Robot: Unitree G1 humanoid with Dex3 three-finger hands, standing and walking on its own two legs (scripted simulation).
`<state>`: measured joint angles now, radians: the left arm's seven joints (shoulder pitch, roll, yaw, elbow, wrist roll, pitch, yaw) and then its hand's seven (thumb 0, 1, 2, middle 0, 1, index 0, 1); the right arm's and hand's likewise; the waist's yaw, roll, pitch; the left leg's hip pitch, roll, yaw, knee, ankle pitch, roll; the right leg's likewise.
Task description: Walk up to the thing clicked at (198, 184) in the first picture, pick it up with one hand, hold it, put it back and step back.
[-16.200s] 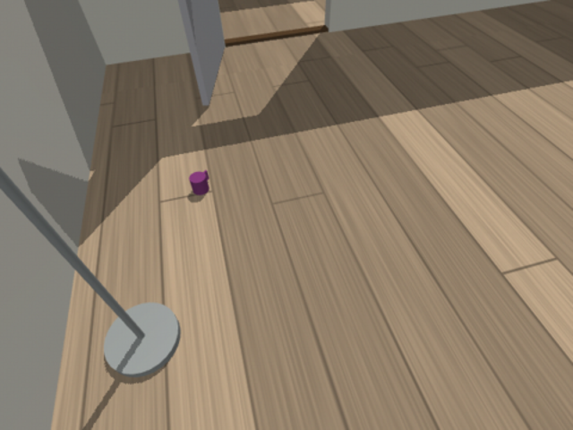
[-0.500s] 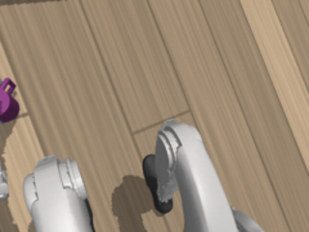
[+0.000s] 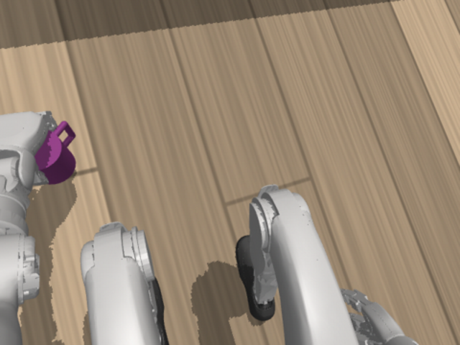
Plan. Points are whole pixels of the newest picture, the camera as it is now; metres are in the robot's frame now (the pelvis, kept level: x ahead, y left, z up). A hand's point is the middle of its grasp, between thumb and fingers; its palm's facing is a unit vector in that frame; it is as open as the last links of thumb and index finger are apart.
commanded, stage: lift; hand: left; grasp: from above
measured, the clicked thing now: (51, 150) +0.48 +0.27 -0.22
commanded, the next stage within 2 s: hold in 1.78 s
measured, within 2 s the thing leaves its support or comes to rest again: neither
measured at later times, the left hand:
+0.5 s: hand (9, 162) +0.43 +0.28 -0.11, palm faces -0.49 -0.06 -0.87, open 10.6 cm
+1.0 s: hand out of the picture +0.38 +0.28 +0.08, palm faces -0.46 -0.10 -0.88, open 10.7 cm
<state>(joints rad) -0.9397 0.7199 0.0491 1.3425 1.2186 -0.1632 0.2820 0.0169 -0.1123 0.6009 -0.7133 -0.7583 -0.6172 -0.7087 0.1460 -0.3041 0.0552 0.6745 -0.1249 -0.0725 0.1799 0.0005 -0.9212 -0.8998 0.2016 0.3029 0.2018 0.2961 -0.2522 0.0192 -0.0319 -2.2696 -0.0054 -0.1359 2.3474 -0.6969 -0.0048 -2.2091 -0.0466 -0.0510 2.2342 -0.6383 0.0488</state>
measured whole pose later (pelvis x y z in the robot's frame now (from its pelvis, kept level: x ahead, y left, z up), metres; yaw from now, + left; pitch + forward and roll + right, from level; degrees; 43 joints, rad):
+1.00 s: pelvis +0.02 +0.00 +0.19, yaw +4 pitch +30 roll -4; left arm -0.43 0.53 -0.08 0.70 1.00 0.02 0.10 -0.01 -0.10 0.67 -0.65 -0.80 -0.56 -0.73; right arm 0.15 -0.26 -0.04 0.64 0.00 0.04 0.01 0.00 -0.91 -0.90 0.20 0.30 0.20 0.30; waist -0.12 0.04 -0.17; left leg -1.63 0.02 -0.05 1.74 -0.64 0.01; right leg -1.61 -0.05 -0.02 1.67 -0.59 0.05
